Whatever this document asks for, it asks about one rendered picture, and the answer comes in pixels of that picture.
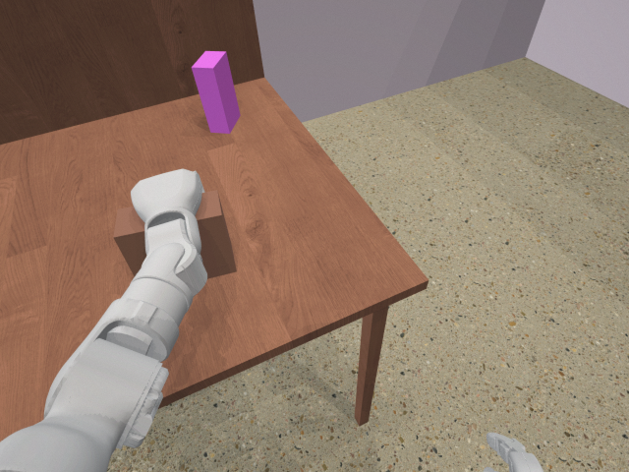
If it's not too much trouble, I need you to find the robot left forearm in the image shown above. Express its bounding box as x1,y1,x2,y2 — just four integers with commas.
44,206,207,418

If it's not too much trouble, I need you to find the robot left upper arm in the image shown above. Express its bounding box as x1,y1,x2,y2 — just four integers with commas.
0,338,169,472

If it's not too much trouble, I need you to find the table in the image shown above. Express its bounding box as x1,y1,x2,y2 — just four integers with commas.
0,0,429,442

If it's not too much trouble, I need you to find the left robot hand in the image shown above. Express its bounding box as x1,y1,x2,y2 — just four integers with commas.
131,169,205,261

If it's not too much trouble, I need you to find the right robot hand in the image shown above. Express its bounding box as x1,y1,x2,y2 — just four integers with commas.
483,433,543,472

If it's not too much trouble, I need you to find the sponge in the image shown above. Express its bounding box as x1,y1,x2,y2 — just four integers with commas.
113,190,237,278

